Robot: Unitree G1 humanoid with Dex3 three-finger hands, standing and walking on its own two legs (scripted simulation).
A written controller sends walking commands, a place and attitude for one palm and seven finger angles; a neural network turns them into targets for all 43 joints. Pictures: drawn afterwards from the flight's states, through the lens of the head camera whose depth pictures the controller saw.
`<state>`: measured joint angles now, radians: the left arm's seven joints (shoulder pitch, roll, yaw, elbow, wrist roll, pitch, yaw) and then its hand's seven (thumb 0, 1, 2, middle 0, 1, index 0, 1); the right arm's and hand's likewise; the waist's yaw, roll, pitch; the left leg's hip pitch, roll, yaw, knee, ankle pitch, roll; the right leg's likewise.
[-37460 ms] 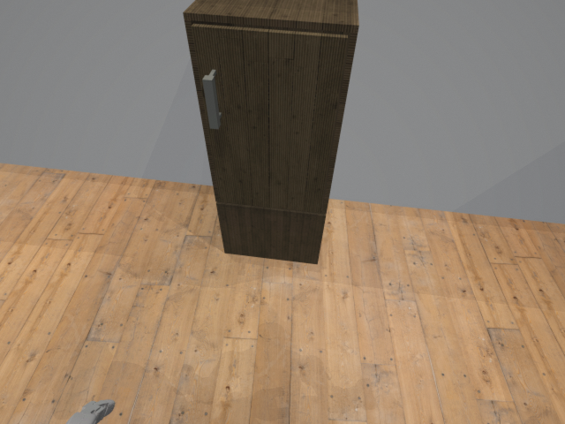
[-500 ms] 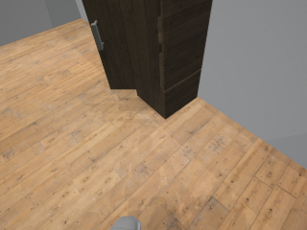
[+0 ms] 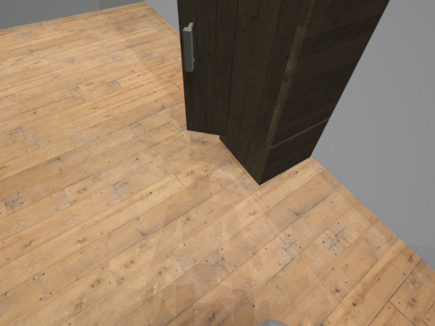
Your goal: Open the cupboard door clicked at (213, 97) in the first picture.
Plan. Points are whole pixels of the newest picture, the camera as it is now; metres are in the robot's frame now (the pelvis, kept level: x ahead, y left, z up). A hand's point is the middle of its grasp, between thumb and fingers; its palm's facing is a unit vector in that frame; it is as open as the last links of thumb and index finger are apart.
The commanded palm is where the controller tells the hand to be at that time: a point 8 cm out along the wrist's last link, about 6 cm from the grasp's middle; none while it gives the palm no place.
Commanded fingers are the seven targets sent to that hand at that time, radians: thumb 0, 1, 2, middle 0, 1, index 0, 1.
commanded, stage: take the last steps up to it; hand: left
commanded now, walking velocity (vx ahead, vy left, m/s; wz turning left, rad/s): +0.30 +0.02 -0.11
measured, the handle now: (190, 47) +0.90 +0.19 +0.01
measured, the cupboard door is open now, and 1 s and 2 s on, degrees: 47 47 47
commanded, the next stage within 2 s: come to a stop and stand still in 0.72 s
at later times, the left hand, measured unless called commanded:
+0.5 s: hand (161, 258) +0.27 +0.16 -0.16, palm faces +0.01 -0.98 -0.20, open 7.2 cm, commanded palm none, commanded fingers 0.00 0.90 0.90 -0.20 -0.30 -0.20 -0.30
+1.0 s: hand (150, 222) +0.36 +0.21 -0.17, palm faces -0.01 -0.98 -0.17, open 7.3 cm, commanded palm none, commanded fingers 0.00 0.90 0.90 -0.20 -0.30 -0.20 -0.30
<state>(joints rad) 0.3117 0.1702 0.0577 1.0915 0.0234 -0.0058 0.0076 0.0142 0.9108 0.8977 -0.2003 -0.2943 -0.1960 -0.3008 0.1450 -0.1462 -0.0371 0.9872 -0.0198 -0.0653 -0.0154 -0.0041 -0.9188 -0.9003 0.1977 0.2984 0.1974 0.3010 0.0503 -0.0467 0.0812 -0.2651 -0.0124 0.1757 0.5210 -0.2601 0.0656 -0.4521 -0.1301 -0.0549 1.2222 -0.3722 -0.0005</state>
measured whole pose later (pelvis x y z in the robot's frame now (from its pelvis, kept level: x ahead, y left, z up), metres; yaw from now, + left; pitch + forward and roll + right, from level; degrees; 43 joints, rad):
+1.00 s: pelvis +0.32 +0.04 +0.01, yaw -4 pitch +0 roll +0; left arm 0.22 0.17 0.05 1.06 0.02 0.02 0.02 0.01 0.93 0.90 -0.20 -0.29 -0.20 -0.30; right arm 0.22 -0.14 -0.02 1.06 -0.03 -0.03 -0.05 0.01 -0.95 -0.90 0.20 0.30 0.20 0.30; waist 0.01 -0.04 0.06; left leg -0.21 0.01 0.14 0.43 -0.22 0.05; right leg -0.41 -0.06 -0.05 0.83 -0.35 0.02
